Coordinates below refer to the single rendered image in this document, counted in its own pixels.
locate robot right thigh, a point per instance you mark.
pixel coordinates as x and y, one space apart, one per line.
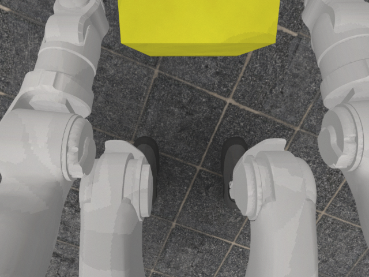
271 191

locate right robot upper arm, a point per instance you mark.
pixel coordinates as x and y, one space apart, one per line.
343 143

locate left robot upper arm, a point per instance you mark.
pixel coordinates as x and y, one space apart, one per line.
41 154

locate robot right shin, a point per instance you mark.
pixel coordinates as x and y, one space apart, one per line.
275 144

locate left robot forearm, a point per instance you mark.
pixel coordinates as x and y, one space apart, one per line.
67 60

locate right robot forearm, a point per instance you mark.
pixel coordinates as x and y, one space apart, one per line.
339 32

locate carton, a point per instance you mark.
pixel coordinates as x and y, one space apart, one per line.
186 28

